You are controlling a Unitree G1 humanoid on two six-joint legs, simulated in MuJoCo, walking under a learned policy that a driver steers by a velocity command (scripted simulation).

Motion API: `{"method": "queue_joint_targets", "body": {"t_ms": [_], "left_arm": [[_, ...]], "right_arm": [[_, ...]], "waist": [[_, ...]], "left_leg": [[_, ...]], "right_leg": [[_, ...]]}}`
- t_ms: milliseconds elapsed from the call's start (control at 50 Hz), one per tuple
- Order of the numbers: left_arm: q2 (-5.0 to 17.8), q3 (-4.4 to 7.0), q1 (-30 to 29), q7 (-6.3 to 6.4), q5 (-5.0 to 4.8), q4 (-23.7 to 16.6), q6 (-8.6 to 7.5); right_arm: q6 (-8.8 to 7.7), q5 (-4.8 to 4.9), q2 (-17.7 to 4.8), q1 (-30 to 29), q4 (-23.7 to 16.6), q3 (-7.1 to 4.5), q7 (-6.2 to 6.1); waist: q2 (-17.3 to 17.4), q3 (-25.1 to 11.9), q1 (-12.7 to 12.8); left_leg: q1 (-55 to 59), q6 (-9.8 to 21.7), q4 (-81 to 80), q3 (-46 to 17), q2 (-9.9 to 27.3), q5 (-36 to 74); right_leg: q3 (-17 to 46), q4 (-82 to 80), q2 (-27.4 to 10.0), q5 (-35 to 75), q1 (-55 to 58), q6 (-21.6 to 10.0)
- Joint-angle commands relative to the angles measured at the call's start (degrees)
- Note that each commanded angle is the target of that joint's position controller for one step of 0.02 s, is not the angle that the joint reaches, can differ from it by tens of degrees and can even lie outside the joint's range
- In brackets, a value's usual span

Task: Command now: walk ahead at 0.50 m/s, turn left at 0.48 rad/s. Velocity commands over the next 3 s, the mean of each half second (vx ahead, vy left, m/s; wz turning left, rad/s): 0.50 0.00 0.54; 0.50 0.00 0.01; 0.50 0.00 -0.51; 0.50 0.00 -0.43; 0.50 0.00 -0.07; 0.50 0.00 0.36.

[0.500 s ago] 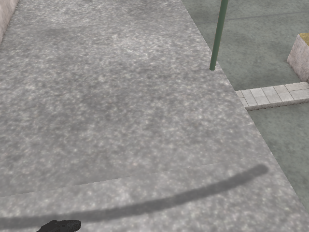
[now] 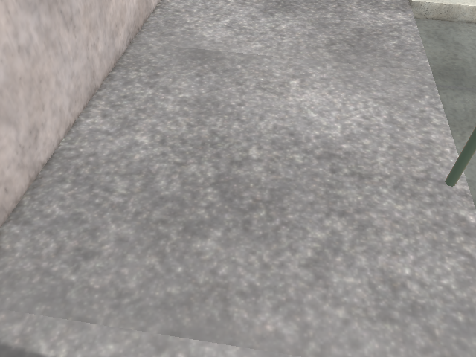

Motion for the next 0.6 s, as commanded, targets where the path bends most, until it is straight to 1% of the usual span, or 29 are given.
{"method": "queue_joint_targets", "body": {"t_ms": [20, 40, 60, 80, 100, 120, 140, 160, 180, 200, 220, 240, 260, 280, 300, 320, 340, 360, 380, 400, 420, 440, 460, 500, 520, 540, 560, 580, 600], "left_arm": [[9.1, 2.14, 1.2, 0.46, -0.64, -1.3, 0.75], [9.6, 2.35, 0.9, 0.59, -0.7, -1.5, 1.15], [10.2, 2.58, 0.4, 0.75, -0.71, -1.8, 1.52], [10.7, 2.7, 0.0, 0.83, -0.47, -2.2, 1.95], [10.6, 2.54, -1.1, 0.88, -0.39, -2.8, 2.14], [8.9, 1.75, -1.6, 0.89, 0.78, -4.8, 1.26], [2.9, 0.19, 1.1, -0.11, 3.75, -5.8, -0.96], [6.4, -0.04, 2.8, -1.41, 0.16, -9.3, -2.94], [8.8, 0.7, -4.1, -1.3, -2.39, -10.4, -3.47], [9.2, 0.76, -6.9, -1.08, -1.95, -11.2, -3.09], [8.9, 1.15, -7.0, -0.35, -0.21, -10.0, -2.24], [8.9, 1.48, -6.3, -0.08, 1.07, -10.1, -1.58], [8.3, 1.59, -5.9, -0.04, 1.48, -10.4, -1.07], [7.1, 1.3, -6.9, -0.16, 1.76, -11.1, -0.79], [6.2, 1.11, -8.1, -0.16, 1.77, -11.9, -0.75], [5.6, 0.89, -10.2, -0.23, 1.78, -12.7, -0.91], [4.9, 0.62, -12.2, -0.45, 1.81, -13.3, -1.18], [4.3, 0.41, -13.9, -0.79, 1.86, -13.7, -1.52], [4.1, 0.33, -15.5, -1.18, 1.76, -14.3, -1.94], [3.8, 0.24, -17.2, -1.52, 1.4, -15.1, -2.12], [4.0, 0.36, -18.7, -1.75, 1.15, -15.9, -2.12], [4.2, 0.46, -19.7, -1.74, 0.84, -16.9, -2.11], [4.9, 0.6, -20.2, -1.76, 0.72, -17.4, -2.12], [6.0, 0.89, -20.3, -1.95, 0.57, -18.0, -2.56], [6.3, 0.86, -19.2, -1.9, 0.88, -17.7, -3.01], [6.3, 1.03, -16.9, -1.92, 1.31, -17.0, -3.4], [6.4, 1.17, -12.6, -1.73, 1.68, -15.6, -3.61], [8.4, 1.84, -3.9, -1.47, 2.31, -13.8, -3.91], [11.4, 2.52, 4.2, -1.4, 2.49, -12.5, -3.41]], "right_arm": [[-0.53, -0.09, -3.1, -6.8, -7.2, -0.45, 1.26], [-0.5, -0.1, -3.8, -6.5, -7.7, -0.72, 1.58], [-0.53, -0.17, -4.8, -4.5, -7.8, -1.22, 1.78], [-0.58, -0.14, -6.4, 0.4, -6.8, -2.19, 1.78], [-0.64, -0.04, -8.6, 8.7, -4.7, -3.54, 1.29], [-0.17, -0.62, -14.2, 17.6, -3.0, -5.26, 0.04], [0.4, 0.02, -15.9, 15.9, -4.5, -4.14, -0.44], [0.64, 0.05, -16.4, 19.9, -4.6, -4.83, 0.07], [0.88, 0.09, -12.7, 18.2, -5.1, -4.43, -0.4], [0.81, 0.51, -10.4, 12.5, -6.1, -3.71, -0.54], [0.54, 0.07, -9.0, 8.0, -7.9, -2.98, -0.6], [0.61, 0.04, -8.7, 5.6, -8.9, -2.97, -0.81], [0.65, -0.39, -8.8, 5.4, -9.1, -2.93, -1.14], [0.59, -0.33, -9.5, 6.5, -8.9, -3.25, -1.52], [0.63, -0.31, -10.5, 7.6, -8.7, -3.55, -2.04], [0.77, -0.07, -11.2, 8.5, -8.5, -3.87, -2.6], [1.05, 0.21, -11.3, 9.2, -8.2, -4.04, -3.13], [1.44, 0.41, -11.1, 9.8, -7.9, -4.06, -3.57], [1.75, 0.5, -10.7, 11.0, -7.3, -4.06, -3.96], [1.91, 0.46, -10.7, 12.0, -6.8, -4.07, -4.07], [1.95, 0.62, -9.8, 13.3, -6.2, -3.91, -4.09], [1.85, 0.57, -9.5, 13.8, -5.7, -3.82, -4.18], [1.75, 0.64, -8.4, 14.2, -5.5, -3.61, -4.25], [1.74, 0.48, -7.6, 14.5, -5.5, -3.4, -4.58], [1.75, 0.33, -7.2, 14.9, -5.2, -3.33, -4.59], [1.8, 0.47, -6.6, 15.6, -5.1, -3.11, -4.3], [1.61, 0.5, -5.1, 16.1, -4.7, -2.61, -3.99], [1.07, 0.02, -2.4, 15.0, -5.6, -1.53, -3.24], [0.35, 0.43, -0.2, 24.8, -4.0, -0.52, -2.59]], "waist": [[-3.7, 5.0, 0.0], [-3.7, 4.7, -0.6], [-4.1, 3.1, -1.9], [-4.2, -0.2, -4.3], [-3.4, -4.3, -8.5], [3.6, -10.7, -11.6], [16.6, -12.5, -6.1], [14.3, -24.6, -8.8], [4.9, -17.4, -10.1], [-0.5, -8.6, -7.8], [-4.1, -5.5, -5.3], [-4.7, -3.1, -3.4], [-3.5, -2.2, -2.3], [-2.8, -1.8, -2.5], [-2.3, -1.8, -2.8], [-1.8, -1.5, -3.3], [-1.0, -1.7, -4.2], [-0.2, -1.8, -5.0], [0.1, -2.0, -5.8], [1.1, -1.5, -6.6], [0.8, -0.9, -7.3], [2.3, -0.7, -7.2], [2.2, -0.6, -7.2], [3.0, -0.3, -6.7], [3.9, -0.5, -6.5], [3.3, -0.9, -5.9], [3.5, -3.0, -4.5], [-0.8, -8.7, -1.1], [-15.5, -16.5, -1.7]], "left_leg": [[-4.6, 1.7, -1.7, 1.3, -0.2, -7.2], [-3.6, 2.3, -2.1, 2.8, -1.2, -11.0], [0.2, 3.1, -2.4, 4.8, -2.8, -14.1], [7.0, 4.2, -2.7, 6.9, -5.1, -15.5], [19.4, 6.1, -5.4, 7.0, -6.5, -10.4], [37.7, 11.1, -2.1, -6.5, 3.6, 1.8], [49.9, 16.4, 2.6, -23.1, 11.6, 32.4], [60.4, 26.6, -8.0, -40.1, 18.2, 3.7], [56.4, 22.6, -10.9, -35.6, 14.7, -10.0], [46.1, 19.2, -12.2, -29.2, 12.2, -10.0], [36.1, 17.3, -13.3, -25.4, 10.1, -5.2], [29.4, 16.6, -14.4, -23.1, 8.4, -1.0], [25.0, 15.9, -15.3, -21.0, 7.2, 1.9], [23.1, 16.0, -16.2, -19.6, 6.5, 5.6], [21.7, 15.7, -16.5, -17.2, 5.4, 8.1], [20.1, 14.5, -16.2, -14.6, 3.7, 8.8], [18.8, 13.1, -15.7, -12.4, 1.6, 8.1], [17.4, 11.5, -14.9, -10.8, -0.3, 6.1], [16.2, 9.9, -14.5, -10.4, -1.6, 1.3], [15.0, 8.9, -13.8, -11.4, -1.9, -4.0], [15.3, 8.2, -12.9, -12.6, -2.2, -7.6], [15.1, 8.0, -10.4, -14.8, -1.8, -12.0], [16.3, 8.0, -8.4, -17.2, -1.6, -14.9], [20.7, 8.2, -3.5, -21.4, 0.0, -16.7], [22.9, 8.3, -1.1, -22.6, 0.7, -15.3], [24.9, 7.6, 2.3, -21.8, -0.1, -12.5], [24.0, 6.3, 8.0, -20.7, -2.0, -12.4], [15.2, 4.5, 22.4, -16.1, -5.7, -18.7], [-1.2, 0.1, 41.9, -10.0, -13.3, -49.9]], "right_leg": [[6.8, 1.2, -19.9, 30.9, 2.5, -5.8], [6.4, 3.8, -20.1, 36.8, 3.8, -5.2], [5.7, 8.0, -19.7, 44.4, 4.3, -4.5], [4.4, 15.3, -18.4, 50.4, 4.0, -3.6], [2.2, 27.0, -16.0, 49.5, -1.1, -1.8], [0.4, 47.6, -12.6, 30.8, -17.3, 0.9], [5.1, 65.9, -2.0, -23.7, -36.4, 3.4], [14.8, 70.4, -0.3, -24.0, -47.2, 4.0], [16.1, 67.2, -4.6, -18.6, -51.8, 3.1], [15.4, 60.4, -7.0, -13.1, -51.7, 3.0], [15.5, 55.3, -9.2, -10.1, -45.9, 3.6], [15.6, 50.3, -9.9, -8.4, -41.7, 4.5], [15.2, 46.4, -10.4, -7.1, -38.6, 5.1], [14.4, 43.0, -10.1, -4.8, -37.5, 5.7], [14.1, 38.5, -9.7, -0.9, -36.6, 6.3], [13.7, 33.0, -8.9, 4.4, -35.2, 6.7], [13.2, 27.3, -7.6, 11.1, -32.8, 6.6], [12.6, 22.1, -6.2, 18.0, -30.0, 6.1], [12.2, 17.6, -4.6, 24.3, -27.2, 5.6], [12.3, 14.7, -3.6, 28.5, -25.1, 5.2], [12.9, 12.5, -3.0, 29.5, -24.8, 4.9], [14.1, 11.2, -3.0, 29.7, -24.1, 4.6], [15.4, 10.0, -3.0, 28.2, -24.3, 4.4], [17.2, 8.4, -3.8, 23.6, -26.1, 3.3], [17.5, 8.0, -4.5, 21.0, -25.9, 2.4], [16.0, 5.4, -4.4, 20.0, -24.5, 1.3], [15.9, 5.1, -5.9, 24.1, -17.9, -0.2], [19.2, 11.3, -11.4, 35.5, -3.1, -2.1], [36.0, 14.9, -23.9, 43.2, 17.1, -11.5]]}}
Next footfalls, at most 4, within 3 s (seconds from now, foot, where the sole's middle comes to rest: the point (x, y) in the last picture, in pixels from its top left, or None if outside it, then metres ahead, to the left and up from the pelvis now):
0.12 left None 0.21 0.11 -0.80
0.58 right None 0.51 -0.02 -0.84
1.04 left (172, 306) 0.65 0.27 -0.85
1.56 right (256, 238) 0.94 0.02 -0.89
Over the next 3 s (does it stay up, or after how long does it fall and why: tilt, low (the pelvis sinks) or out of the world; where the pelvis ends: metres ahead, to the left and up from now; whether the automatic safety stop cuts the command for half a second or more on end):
stays up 1.59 -0.09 -0.19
